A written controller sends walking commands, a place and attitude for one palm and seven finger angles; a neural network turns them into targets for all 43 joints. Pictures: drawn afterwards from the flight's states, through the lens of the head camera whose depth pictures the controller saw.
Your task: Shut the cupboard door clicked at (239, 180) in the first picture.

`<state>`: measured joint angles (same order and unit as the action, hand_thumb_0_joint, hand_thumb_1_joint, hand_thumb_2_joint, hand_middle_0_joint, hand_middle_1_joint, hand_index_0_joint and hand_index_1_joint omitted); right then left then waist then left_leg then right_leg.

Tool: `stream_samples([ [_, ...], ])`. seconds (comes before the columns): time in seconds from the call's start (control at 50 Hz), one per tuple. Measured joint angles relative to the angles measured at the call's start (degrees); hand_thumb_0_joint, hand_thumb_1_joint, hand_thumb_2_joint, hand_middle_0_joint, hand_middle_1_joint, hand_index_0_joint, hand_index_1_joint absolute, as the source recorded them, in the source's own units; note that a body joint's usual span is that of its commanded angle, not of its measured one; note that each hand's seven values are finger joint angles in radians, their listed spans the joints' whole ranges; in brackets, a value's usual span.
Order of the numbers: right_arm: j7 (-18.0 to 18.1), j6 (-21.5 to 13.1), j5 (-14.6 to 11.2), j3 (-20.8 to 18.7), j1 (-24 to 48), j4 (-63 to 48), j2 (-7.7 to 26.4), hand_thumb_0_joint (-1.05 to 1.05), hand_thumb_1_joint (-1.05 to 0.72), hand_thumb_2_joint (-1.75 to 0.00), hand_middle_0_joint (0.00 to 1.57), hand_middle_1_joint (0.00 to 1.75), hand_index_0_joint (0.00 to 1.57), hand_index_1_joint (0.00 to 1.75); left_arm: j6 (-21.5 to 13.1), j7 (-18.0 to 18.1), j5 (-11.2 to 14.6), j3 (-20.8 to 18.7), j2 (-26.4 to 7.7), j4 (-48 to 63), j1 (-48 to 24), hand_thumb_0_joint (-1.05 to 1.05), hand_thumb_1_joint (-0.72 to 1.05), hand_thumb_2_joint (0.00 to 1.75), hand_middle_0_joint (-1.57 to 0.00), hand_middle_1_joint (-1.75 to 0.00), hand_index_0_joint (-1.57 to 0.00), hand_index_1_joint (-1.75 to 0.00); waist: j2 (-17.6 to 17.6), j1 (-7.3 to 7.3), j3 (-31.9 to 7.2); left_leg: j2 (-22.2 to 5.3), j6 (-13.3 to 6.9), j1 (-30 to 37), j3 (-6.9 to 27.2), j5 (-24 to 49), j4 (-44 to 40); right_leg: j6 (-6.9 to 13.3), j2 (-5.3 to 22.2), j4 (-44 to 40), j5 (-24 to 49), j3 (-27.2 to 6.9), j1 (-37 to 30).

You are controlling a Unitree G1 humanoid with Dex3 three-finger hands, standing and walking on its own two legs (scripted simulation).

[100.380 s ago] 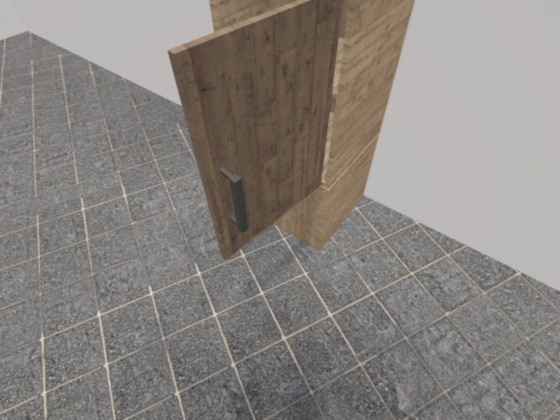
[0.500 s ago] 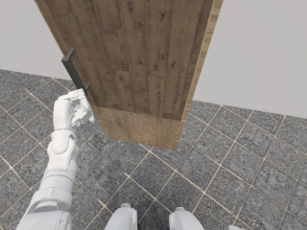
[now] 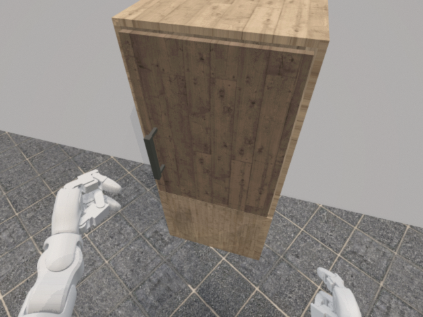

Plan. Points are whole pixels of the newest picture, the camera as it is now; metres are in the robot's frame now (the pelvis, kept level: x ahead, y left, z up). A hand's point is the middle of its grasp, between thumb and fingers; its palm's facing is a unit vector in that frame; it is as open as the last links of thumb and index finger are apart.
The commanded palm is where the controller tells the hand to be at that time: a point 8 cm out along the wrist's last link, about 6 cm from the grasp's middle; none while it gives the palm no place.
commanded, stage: draw the hand back to the body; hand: left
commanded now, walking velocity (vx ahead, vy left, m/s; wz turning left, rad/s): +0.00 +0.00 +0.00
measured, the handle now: (156, 154) +0.59 +0.22 -0.09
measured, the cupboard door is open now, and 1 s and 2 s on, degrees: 0 0 0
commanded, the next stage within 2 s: step back with the hand held close in 0.78 s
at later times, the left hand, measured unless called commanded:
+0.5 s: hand (8, 224) +0.19 +0.27 +0.19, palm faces +0.49 -0.76 -0.43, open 6.8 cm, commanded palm +0.15 +0.30 +0.19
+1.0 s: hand (34, 222) +0.20 +0.25 +0.18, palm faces +0.46 -0.77 -0.44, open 7.4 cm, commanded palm +0.14 +0.28 +0.19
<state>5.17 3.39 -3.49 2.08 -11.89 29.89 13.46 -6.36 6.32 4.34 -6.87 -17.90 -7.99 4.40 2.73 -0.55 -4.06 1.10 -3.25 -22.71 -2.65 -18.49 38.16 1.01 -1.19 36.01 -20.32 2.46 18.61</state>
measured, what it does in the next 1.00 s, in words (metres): stands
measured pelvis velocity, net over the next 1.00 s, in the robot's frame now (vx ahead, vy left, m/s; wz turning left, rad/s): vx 0.01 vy -0.02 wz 0.01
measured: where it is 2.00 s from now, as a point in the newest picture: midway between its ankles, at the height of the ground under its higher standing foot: outside the picture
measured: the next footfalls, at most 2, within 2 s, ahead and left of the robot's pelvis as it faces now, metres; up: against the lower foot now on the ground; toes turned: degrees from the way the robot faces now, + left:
none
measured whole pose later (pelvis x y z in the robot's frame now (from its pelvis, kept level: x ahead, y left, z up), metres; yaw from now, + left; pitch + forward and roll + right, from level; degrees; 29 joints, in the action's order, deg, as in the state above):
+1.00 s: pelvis +0.01 -0.02 +0.02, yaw +0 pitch -2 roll -1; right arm 3.2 -3.6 -1.6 0.8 -11.2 34.8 14.2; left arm -8.0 6.1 4.3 -21.7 -20.7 18.2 26.7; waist 5.7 -1.9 -1.3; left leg 0.1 -1.6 -11.9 -1.5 -14.1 27.6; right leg 2.4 -2.7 23.5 -15.1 3.2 6.8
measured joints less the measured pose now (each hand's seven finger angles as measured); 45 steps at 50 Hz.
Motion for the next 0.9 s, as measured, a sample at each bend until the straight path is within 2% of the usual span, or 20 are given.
stream_samples([
  [0.16, -1.21, -2.95, 0.65, 1.43, 1.58, 0.58, -1.03, 0.01, -0.91, -0.90, 0.20, 0.30, 0.20, 0.30, 2.15, -0.58, 0.36, -1.78, 0.14, 13.14, 10.04, 0.01, 0.90, 0.90, -0.76, -0.92, -0.76, -0.92, 0.84, -1.58, 1.34, 1.04, -0.36, 8.68, -0.12, 2.74, -8.02, -0.61, 0.75, -7.85, 2.70, -0.34, -8.58],
  [0.3, -1.91, -4.81, 1.45, 1.51, 1.11, 2.10, -1.38, 0.01, -0.91, -0.90, 0.20, 0.30, 0.20, 0.30, 3.81, -0.50, 0.22, -7.16, -1.77, 22.08, 17.18, 0.01, 0.90, 0.90, -0.58, -0.71, -0.58, -0.71, 0.73, -2.70, 2.39, 1.09, -0.11, 11.97, 0.38, 3.81, -11.00, -0.46, 0.64, -11.45, 3.97, 0.05, -12.26],
  [0.48, -2.64, -6.72, 1.91, 0.10, 0.21, 4.66, -0.29, 0.01, -0.91, -0.90, 0.20, 0.30, 0.20, 0.30, 1.83, 0.19, 0.62, -14.32, -3.70, 31.29, 23.71, 0.01, 0.90, 0.90, -0.34, -0.45, -0.34, -0.45, 2.30, -3.50, 2.26, 1.13, 0.13, 13.25, 0.75, 4.38, -12.15, -0.30, 0.63, -12.47, 4.35, 0.39, -13.58],
  [0.54, -2.52, -6.39, 1.82, -0.28, 0.41, 4.96, 0.03, 0.01, -0.91, -0.90, 0.20, 0.30, 0.20, 0.30, 1.67, 0.16, 0.60, -14.23, -2.59, 29.09, 23.02, 0.01, 0.90, 0.90, -0.28, -0.39, -0.28, -0.39, 2.53, -3.45, 3.01, 1.14, 0.25, 13.14, 0.90, 4.85, -12.37, -0.14, 0.64, -12.14, 4.42, 0.56, -13.26],
  [0.66, -1.76, -6.86, 2.04, -0.60, -0.16, 5.91, 0.04, 0.01, -0.91, -0.90, 0.20, 0.30, 0.20, 0.30, 3.16, 0.10, 0.28, -11.61, -0.63, 26.11, 22.02, 0.01, 0.90, 0.90, -0.23, -0.33, -0.23, -0.33, 1.49, -3.18, 3.48, 0.74, 0.70, 12.99, 0.92, 5.39, -12.72, 0.45, 0.24, -11.80, 4.58, 0.57, -12.74],
  [0.76, -1.36, -8.31, 2.16, -0.68, -0.83, 6.59, 0.05, 0.01, -0.91, -0.90, 0.20, 0.30, 0.20, 0.30, 2.42, 0.20, 0.05, -10.79, -1.49, 28.88, 23.21, 0.01, 0.90, 0.90, -0.22, -0.31, -0.22, -0.32, 0.95, -2.55, 2.61, 0.13, 1.20, 13.70, 0.94, 4.72, -12.18, 0.94, -0.37, -11.94, 4.31, 0.53, -13.69],
  [0.9, -1.46, -8.39, 1.87, -1.14, 0.25, 6.13, 0.01, 0.01, -0.91, -0.90, 0.20, 0.30, 0.20, 0.30, 0.67, -0.18, 0.63, -13.32, -3.00, 28.25, 22.44, 0.01, 0.89, 0.90, -0.21, -0.31, -0.21, -0.31, 1.68, -2.04, 2.94, -0.33, 1.59, 14.19, 0.59, 4.86, -12.55, 1.28, -0.82, -12.14, 4.55, 0.14, -13.92],
])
